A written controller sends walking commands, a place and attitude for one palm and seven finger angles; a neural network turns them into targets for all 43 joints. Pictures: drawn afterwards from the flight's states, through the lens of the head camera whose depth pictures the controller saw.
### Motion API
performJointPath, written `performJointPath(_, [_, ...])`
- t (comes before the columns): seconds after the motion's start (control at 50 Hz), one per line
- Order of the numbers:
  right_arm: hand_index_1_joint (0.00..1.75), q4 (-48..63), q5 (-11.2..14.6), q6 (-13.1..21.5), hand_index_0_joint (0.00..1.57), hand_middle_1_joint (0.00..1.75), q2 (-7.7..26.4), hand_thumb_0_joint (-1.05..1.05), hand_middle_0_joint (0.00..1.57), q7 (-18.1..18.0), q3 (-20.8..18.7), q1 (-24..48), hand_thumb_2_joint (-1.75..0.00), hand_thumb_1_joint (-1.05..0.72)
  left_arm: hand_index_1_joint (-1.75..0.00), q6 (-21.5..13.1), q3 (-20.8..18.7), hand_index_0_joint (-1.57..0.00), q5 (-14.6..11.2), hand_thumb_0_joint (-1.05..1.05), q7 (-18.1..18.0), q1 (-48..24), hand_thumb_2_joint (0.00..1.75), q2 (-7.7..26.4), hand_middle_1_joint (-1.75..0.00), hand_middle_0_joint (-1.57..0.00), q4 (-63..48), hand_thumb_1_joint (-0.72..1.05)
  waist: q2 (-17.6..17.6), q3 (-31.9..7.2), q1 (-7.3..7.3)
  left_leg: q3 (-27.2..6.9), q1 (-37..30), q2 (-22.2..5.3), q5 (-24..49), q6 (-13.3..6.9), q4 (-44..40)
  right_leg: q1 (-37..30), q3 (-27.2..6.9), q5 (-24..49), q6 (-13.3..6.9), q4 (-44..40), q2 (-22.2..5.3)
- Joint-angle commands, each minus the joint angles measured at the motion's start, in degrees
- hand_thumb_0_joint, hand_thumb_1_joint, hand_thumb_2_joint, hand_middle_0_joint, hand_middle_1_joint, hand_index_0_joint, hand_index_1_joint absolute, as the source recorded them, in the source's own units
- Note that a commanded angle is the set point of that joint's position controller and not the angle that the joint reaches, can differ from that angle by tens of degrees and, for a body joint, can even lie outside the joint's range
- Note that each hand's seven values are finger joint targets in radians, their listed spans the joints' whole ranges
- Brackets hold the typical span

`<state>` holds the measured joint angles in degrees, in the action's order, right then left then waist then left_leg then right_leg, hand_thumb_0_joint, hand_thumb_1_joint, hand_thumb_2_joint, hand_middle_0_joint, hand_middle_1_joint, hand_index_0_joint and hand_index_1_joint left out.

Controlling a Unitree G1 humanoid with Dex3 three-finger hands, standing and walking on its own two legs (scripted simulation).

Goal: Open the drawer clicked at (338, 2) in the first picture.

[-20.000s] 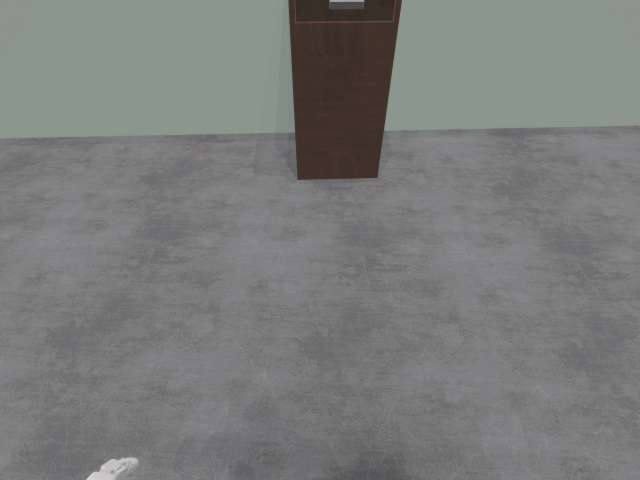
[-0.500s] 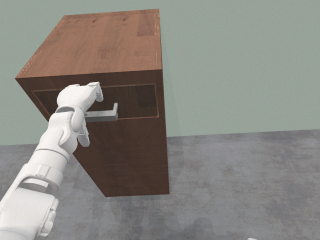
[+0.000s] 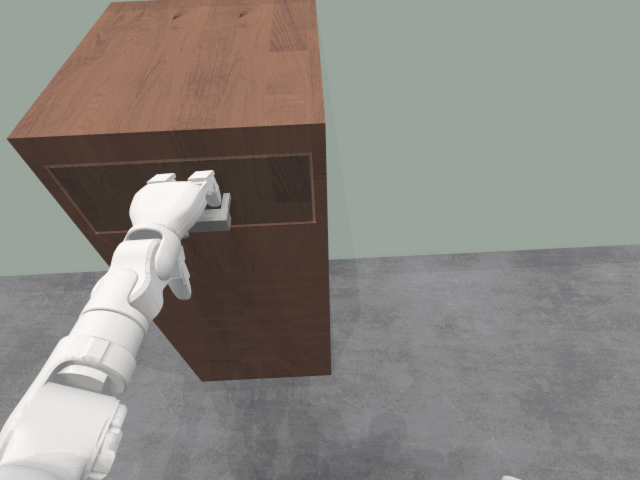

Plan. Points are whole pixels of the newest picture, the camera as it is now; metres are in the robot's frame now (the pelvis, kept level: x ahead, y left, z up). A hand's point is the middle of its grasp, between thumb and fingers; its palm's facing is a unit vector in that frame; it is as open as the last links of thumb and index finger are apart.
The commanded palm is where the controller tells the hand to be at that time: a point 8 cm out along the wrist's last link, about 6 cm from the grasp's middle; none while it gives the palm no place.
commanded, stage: lower the fingers behind the handle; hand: left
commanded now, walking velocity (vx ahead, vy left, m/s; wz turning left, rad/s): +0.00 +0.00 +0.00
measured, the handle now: (189, 211) +0.48 +0.21 +0.05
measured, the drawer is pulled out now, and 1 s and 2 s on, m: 0.00 0.00 0.00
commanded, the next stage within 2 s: close the thumb around the handle in 0.96 s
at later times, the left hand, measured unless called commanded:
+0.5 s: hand (181, 241) +0.43 +0.21 +0.04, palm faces -0.06 -0.04 -1.00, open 13.8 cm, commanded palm +0.40 +0.23 +0.09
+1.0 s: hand (184, 245) +0.43 +0.21 +0.03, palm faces -0.04 -0.04 -1.00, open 13.8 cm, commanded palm +0.40 +0.23 +0.09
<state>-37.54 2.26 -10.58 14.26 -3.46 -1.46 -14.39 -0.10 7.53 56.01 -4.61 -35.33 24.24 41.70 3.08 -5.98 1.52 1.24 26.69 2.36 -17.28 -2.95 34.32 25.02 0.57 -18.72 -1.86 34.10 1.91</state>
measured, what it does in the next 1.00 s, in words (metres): stands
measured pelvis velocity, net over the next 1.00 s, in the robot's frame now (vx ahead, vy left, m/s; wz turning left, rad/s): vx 0.00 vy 0.00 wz -0.02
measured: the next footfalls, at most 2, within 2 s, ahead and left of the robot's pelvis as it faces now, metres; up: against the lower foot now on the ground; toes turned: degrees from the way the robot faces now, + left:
none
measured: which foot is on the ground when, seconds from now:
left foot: down 0.00-1.00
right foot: down 0.00-1.00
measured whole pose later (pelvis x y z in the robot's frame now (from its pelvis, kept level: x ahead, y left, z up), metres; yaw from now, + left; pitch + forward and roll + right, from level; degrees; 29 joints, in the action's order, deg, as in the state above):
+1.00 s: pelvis +0.00 +0.00 -0.01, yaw -1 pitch +13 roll +0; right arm -38.8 1.9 -10.0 14.2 -3.5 -2.3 -16.3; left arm -0.1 4.2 59.3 -15.2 -34.2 23.9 48.6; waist 3.1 -8.0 2.7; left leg 2.0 32.0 1.4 -18.9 -2.7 38.0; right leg 30.4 -0.1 -19.6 -2.0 37.3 2.8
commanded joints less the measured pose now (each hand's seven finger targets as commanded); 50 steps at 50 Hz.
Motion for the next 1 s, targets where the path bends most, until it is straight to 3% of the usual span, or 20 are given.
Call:
performJointPath(0.0, [0.30,6.41,-0.77,1.77,0.20,0.30,7.36,0.00,0.20,-0.98,-3.05,0.03,-0.90,-0.90,-1.20,-4.50,-11.31,-0.30,1.59,0.00,-6.05,-22.95,0.30,18.83,-1.20,-0.30,-12.00,-0.50,-1.48,-18.49,-1.97,-1.47,-8.75,-0.22,21.42,-0.04,-0.84,-6.55,-0.96,20.17,-1.05,-1.39,0.16])
performJointPath(0.02, [0.30,6.04,-0.72,1.92,0.20,0.30,7.18,0.00,0.20,-0.91,-3.15,-0.17,-0.90,-0.90,-1.20,-4.25,-12.81,-0.30,2.07,0.00,-7.49,-21.05,0.30,19.46,-1.20,-0.30,-10.22,-0.50,-1.23,-17.59,-2.49,-1.25,-7.98,-0.39,21.21,0.19,-0.71,-5.54,-0.70,19.42,-1.18,-1.03,0.40])
performJointPath(0.06, [0.30,5.83,-0.72,2.43,0.20,0.30,7.31,0.00,0.20,-0.37,-3.39,-0.49,-0.90,-0.90,-1.20,-3.02,-11.13,-0.30,2.37,0.00,-9.58,-20.79,0.30,16.93,-1.20,-0.30,-9.00,-0.50,-1.99,-16.63,-1.90,-0.95,-7.20,-0.61,20.12,0.38,-0.56,-3.82,-0.44,18.10,-1.13,-1.01,0.59])
performJointPath(0.14, [0.30,5.42,-0.80,2.55,0.20,0.30,7.80,0.00,0.20,0.45,-4.11,-1.50,-0.90,-0.90,-1.20,-0.19,-9.99,-0.30,3.09,0.00,-11.62,-20.05,0.30,15.85,-1.20,-0.30,-8.95,-0.50,-1.29,-21.32,-1.69,-0.71,-9.27,-0.86,23.16,0.69,0.35,-4.08,-0.39,19.72,-1.10,-0.28,0.84])
performJointPath(0.2, [0.30,4.81,-0.56,2.42,0.20,0.30,8.30,0.00,0.20,0.46,-4.48,-2.13,-0.90,-0.90,-1.20,1.34,-7.08,-0.30,2.63,0.00,-11.39,-22.85,0.30,13.54,-1.20,-0.30,-9.75,-0.50,-2.85,-22.69,0.43,-0.97,-10.49,-1.06,23.44,0.35,0.90,-3.75,-0.55,20.49,-0.63,-0.60,0.72])
performJointPath(0.28, [0.30,4.53,-0.67,1.66,0.20,0.30,8.73,0.00,0.20,0.15,-4.03,-1.90,-0.90,-0.90,-1.20,3.17,-8.87,-0.30,2.37,0.00,-10.54,-20.55,0.30,15.73,-1.20,-0.30,-6.05,-0.50,-4.53,-21.36,-0.28,-0.69,-8.40,-0.77,22.92,0.18,0.40,-5.90,-0.81,21.78,-0.67,-0.88,0.55])
performJointPath(0.32, [0.30,4.75,-0.46,1.45,0.20,0.30,8.36,0.00,0.20,0.06,-3.78,-1.54,-0.90,-0.90,-1.20,3.63,-6.91,-0.30,2.38,0.00,-9.78,-18.68,0.30,13.42,-1.20,-0.30,-4.17,-0.50,-4.51,-18.72,-0.22,-0.20,-7.43,-0.65,21.19,0.04,0.08,-5.25,-0.63,21.06,-0.57,-1.33,0.43])
performJointPath(0.44, [0.30,5.85,-0.31,1.16,0.20,0.30,8.47,0.00,0.20,-0.63,-3.27,-1.48,-0.90,-0.90,-1.20,1.80,-6.83,-0.30,2.81,0.00,-7.99,-18.89,0.30,14.25,-1.20,-0.30,-1.59,-0.50,-4.63,-14.81,-0.05,-0.01,-4.50,-0.52,15.60,-0.19,-0.38,-3.80,-1.18,16.65,-0.64,-2.11,0.20])
performJointPath(0.48, [0.30,6.34,-0.64,1.18,0.20,0.30,8.43,0.00,0.20,-0.78,-3.49,-1.61,-0.90,-0.90,-1.20,-0.11,-8.95,-0.30,2.93,0.00,-8.11,-18.67,0.30,16.25,-1.20,-0.30,-3.34,-0.50,-3.63,-17.83,-0.79,-0.16,-4.83,-0.45,17.05,-0.20,0.22,-5.24,-1.56,18.16,-0.81,-1.25,0.20])
performJointPath(0.54, [0.30,6.51,-0.89,1.68,0.20,0.30,7.77,0.00,0.20,-0.52,-4.03,-1.92,-0.90,-0.90,-1.20,-2.66,-8.12,-0.30,3.09,0.00,-9.58,-17.81,0.30,13.80,-1.20,-0.30,-5.92,-0.50,-1.15,-19.25,-0.60,-0.18,-6.35,-0.60,19.22,-0.10,1.48,-3.16,-1.40,19.32,-0.86,-0.25,0.47])
performJointPath(0.6, [0.30,6.16,-0.99,2.12,0.20,0.30,7.92,0.00,0.20,-0.61,-4.28,-2.20,-0.90,-0.90,-1.20,-3.86,-11.45,-0.30,3.50,0.00,-11.91,-18.63,0.30,17.31,-1.20,-0.30,-6.93,-0.50,-2.43,-20.15,-0.66,-0.33,-4.68,-0.50,17.88,-0.22,2.01,-3.47,-1.79,18.75,-0.63,0.15,0.54])
performJointPath(0.64, [0.30,5.45,-0.86,2.59,0.20,0.30,7.84,0.00,0.20,-0.55,-4.38,-2.43,-0.90,-0.90,-1.20,-2.97,-9.94,-0.30,3.59,0.00,-13.19,-19.57,0.30,15.67,-1.20,-0.30,-5.00,-0.50,-2.54,-18.41,0.24,-0.18,-3.99,-0.50,16.09,-0.15,2.16,-1.52,-1.45,17.02,-0.55,-0.10,0.62])
performJointPath(0.68, [0.30,4.94,-0.96,2.71,0.20,0.30,8.20,0.00,0.20,-0.45,-4.42,-2.92,-0.90,-0.90,-1.20,-2.27,-11.92,-0.30,3.91,0.00,-13.98,-20.08,0.30,18.19,-1.20,-0.30,-4.86,-0.50,-2.69,-20.13,-0.11,-0.36,-3.77,-0.52,17.08,-0.08,2.25,-2.59,-1.51,17.77,-0.66,0.30,0.72])
performJointPath(0.7, [0.30,5.07,-0.88,2.64,0.20,0.30,8.02,0.00,0.20,-0.44,-4.46,-2.86,-0.90,-0.90,-1.20,-1.80,-11.39,-0.30,3.92,0.00,-14.34,-20.03,0.30,17.81,-1.20,-0.30,-5.25,-0.50,-1.45,-21.72,-0.40,-0.05,-4.57,-0.38,17.72,-0.04,2.36,-2.99,-1.67,18.52,-0.58,0.46,0.65])
performJointPath(0.72, [0.30,4.87,-0.81,2.65,0.20,0.30,7.96,0.00,0.20,-0.35,-4.41,-2.92,-0.90,-0.90,-1.20,-1.16,-9.70,-0.30,3.77,0.00,-14.62,-21.70,0.30,16.25,-1.20,-0.30,-5.34,-0.50,-0.61,-21.37,0.40,-0.14,-5.19,-0.45,18.03,0.04,2.41,-2.09,-1.35,18.47,-0.61,0.50,0.73])
performJointPath(0.78, [0.30,3.95,-0.88,2.60,0.20,0.30,8.27,0.00,0.20,-0.21,-4.49,-3.36,-0.90,-0.90,-1.20,0.33,-9.76,-0.30,3.73,0.00,-14.99,-23.59,0.30,16.47,-1.20,-0.30,-4.70,-0.50,-0.98,-22.16,0.85,-0.53,-6.29,-0.67,18.72,0.11,2.34,-1.81,-1.08,17.95,-0.66,0.41,0.90])
performJointPath(0.82, [0.30,3.94,-0.76,2.58,0.20,0.30,8.20,0.00,0.20,-0.32,-4.43,-3.18,-0.90,-0.90,-1.20,1.04,-8.87,-0.30,3.37,0.00,-14.71,-23.50,0.30,15.50,-1.20,-0.30,-4.23,-0.50,-2.21,-22.36,1.00,-0.40,-6.66,-0.73,18.56,-0.05,2.17,-2.41,-1.07,18.44,-0.44,0.10,0.82])
performJointPath(0.88, [0.30,4.24,-0.77,2.27,0.20,0.30,8.49,0.00,0.20,-0.70,-3.98,-2.97,-0.90,-0.90,-1.20,1.43,-10.89,-0.30,3.03,0.00,-13.68,-22.20,0.30,18.18,-1.20,-0.30,-2.27,-0.50,-3.66,-21.71,0.29,-0.26,-4.44,-0.44,17.39,-0.20,1.46,-5.20,-1.59,19.32,-0.36,-0.40,0.52])
performJointPath(0.96, [0.30,4.79,-0.53,2.29,0.20,0.30,8.16,0.00,0.20,-0.76,-3.93,-2.43,-0.90,-0.90,-1.20,0.80,-8.12,-0.30,3.28,0.00,-12.64,-20.86,0.30,14.70,-1.20,-0.30,-2.87,-0.50,-2.92,-19.34,0.58,-0.04,-5.05,-0.59,17.43,-0.24,1.04,-3.74,-1.27,18.90,-0.38,-0.88,0.54])
performJointPath(0.98, [0.30,4.59,-0.60,2.29,0.20,0.30,8.27,0.00,0.20,-0.72,-3.93,-2.71,-0.90,-0.90,-1.20,0.37,-8.92,-0.30,3.32,0.00,-12.45,-21.21,0.30,15.56,-1.20,-0.30,-2.50,-0.50,-3.67,-18.88,0.74,-0.22,-4.87,-0.67,17.32,-0.32,0.95,-3.90,-1.35,18.57,-0.43,-1.11,0.54])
